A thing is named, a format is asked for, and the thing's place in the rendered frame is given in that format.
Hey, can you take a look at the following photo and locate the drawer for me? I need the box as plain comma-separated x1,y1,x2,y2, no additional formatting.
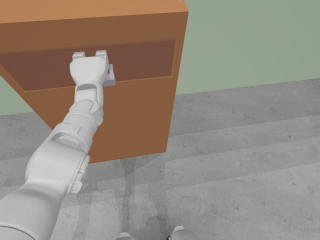
0,38,176,91

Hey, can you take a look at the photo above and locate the robot right shin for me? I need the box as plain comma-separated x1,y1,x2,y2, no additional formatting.
172,226,184,234

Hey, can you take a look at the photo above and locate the left robot hand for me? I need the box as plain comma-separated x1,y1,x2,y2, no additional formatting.
70,50,109,116

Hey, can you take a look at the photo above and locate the cabinet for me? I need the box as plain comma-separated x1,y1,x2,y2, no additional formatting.
0,0,189,164

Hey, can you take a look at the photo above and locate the robot right thigh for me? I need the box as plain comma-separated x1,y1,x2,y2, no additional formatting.
168,229,202,240

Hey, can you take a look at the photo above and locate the robot left upper arm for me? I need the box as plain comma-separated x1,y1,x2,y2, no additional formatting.
0,140,90,240

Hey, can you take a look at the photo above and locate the robot left forearm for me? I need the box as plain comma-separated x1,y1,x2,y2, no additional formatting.
25,80,104,182

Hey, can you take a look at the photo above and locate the handle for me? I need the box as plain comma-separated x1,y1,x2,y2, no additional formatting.
102,64,116,87

